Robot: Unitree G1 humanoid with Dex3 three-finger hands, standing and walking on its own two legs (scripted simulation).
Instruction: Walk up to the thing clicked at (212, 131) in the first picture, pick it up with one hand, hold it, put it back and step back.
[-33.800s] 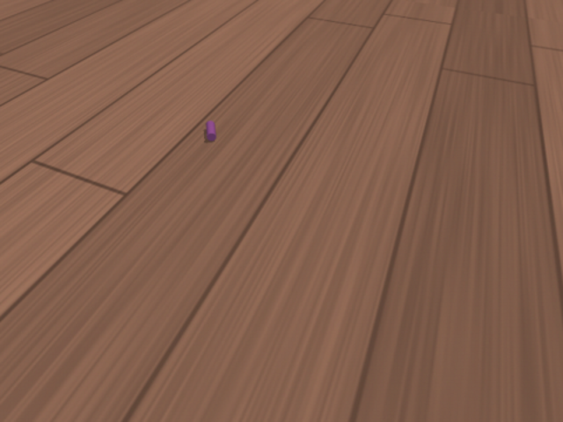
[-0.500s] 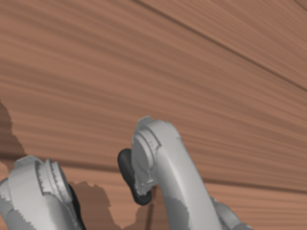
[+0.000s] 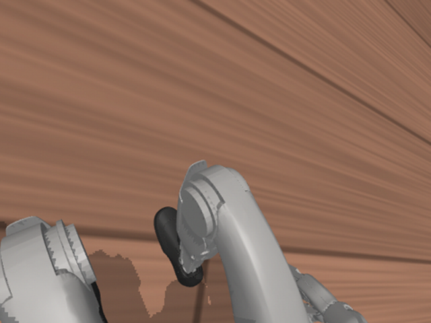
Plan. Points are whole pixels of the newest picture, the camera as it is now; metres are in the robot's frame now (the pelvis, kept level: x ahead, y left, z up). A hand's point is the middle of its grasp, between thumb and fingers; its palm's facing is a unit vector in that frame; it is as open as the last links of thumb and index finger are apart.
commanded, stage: rest palm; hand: left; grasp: from above
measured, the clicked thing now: out of the picture +0.48 +0.35 -0.29
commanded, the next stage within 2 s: close in 0.66 s
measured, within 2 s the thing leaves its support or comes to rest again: neither
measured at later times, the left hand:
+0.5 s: hand out of the picture +0.47 +0.33 -0.26, palm faces -0.43 -0.16 -0.89, open 14.0 cm
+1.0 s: hand out of the picture +0.46 +0.33 -0.26, palm faces -0.43 -0.16 -0.89, open 13.0 cm
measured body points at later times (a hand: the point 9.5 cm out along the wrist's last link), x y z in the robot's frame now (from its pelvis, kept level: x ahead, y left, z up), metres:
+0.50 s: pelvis +0.00 +0.00 +0.00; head +0.29 +0.13 +0.31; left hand +0.49 +0.33 -0.21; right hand +0.04 -0.25 -0.05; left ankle +0.06 +0.11 -0.28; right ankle +0.12 -0.11 -0.28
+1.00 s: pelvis +0.00 +0.00 +0.00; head +0.28 +0.14 +0.31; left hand +0.48 +0.34 -0.21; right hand +0.05 -0.25 -0.05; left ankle +0.06 +0.11 -0.28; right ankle +0.12 -0.11 -0.28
